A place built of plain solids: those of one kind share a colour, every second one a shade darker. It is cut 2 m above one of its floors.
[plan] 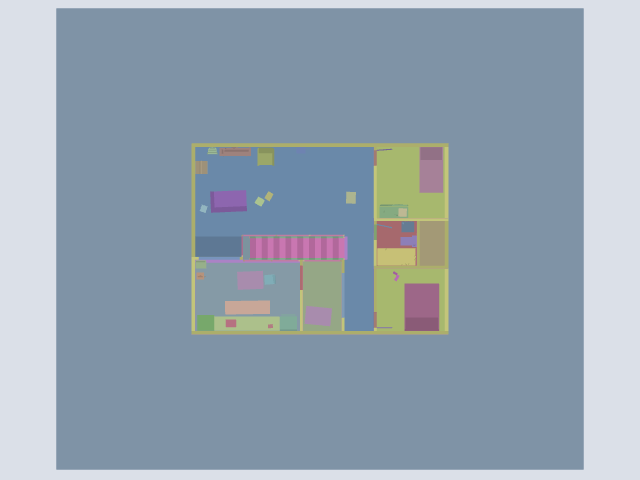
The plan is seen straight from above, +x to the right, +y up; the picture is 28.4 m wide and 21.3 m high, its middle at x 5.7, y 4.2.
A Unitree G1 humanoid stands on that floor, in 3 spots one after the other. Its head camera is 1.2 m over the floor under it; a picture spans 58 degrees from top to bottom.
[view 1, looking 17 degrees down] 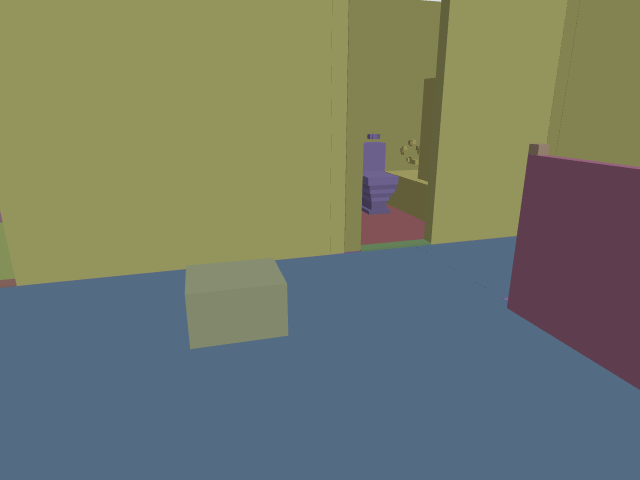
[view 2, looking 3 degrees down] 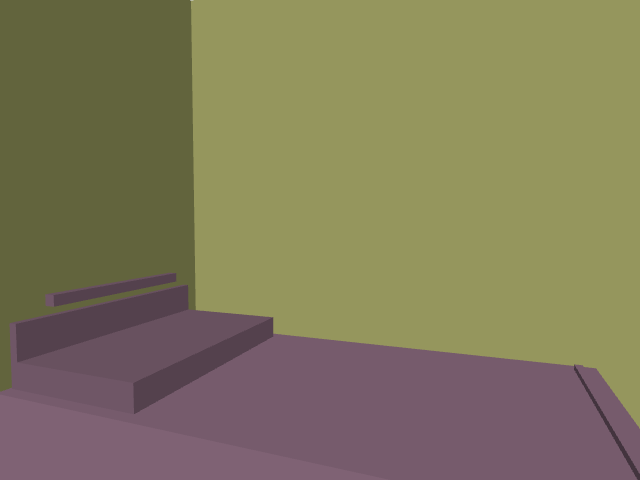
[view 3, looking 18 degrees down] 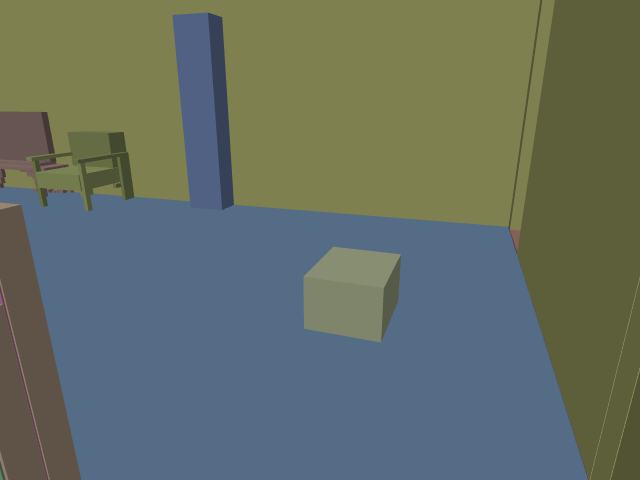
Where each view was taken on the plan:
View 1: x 4.78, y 6.28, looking -17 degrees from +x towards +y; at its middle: wall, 3.63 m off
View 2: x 9.12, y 6.72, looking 21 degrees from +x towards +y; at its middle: wall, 2.27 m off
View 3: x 7.59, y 3.84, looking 108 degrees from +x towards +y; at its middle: upper_floor_living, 3.88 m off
